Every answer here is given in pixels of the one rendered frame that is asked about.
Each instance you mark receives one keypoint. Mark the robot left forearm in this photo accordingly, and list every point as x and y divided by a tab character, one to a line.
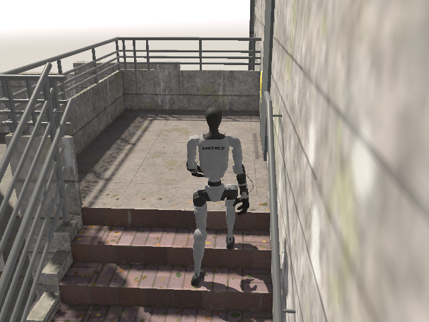
191	170

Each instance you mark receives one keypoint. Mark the robot right thigh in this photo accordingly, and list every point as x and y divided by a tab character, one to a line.
231	192

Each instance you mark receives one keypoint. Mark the right robot upper arm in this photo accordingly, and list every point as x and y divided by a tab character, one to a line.
237	154

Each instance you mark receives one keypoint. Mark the robot right shin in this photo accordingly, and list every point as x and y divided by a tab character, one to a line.
230	217

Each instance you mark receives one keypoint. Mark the robot right forearm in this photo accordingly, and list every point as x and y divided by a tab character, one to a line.
241	178

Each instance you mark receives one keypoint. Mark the right robot hand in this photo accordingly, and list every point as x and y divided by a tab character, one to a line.
244	206

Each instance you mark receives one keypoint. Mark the left robot hand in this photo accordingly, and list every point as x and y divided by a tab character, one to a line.
197	174

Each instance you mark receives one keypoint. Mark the left robot upper arm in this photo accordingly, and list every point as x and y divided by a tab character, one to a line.
191	151

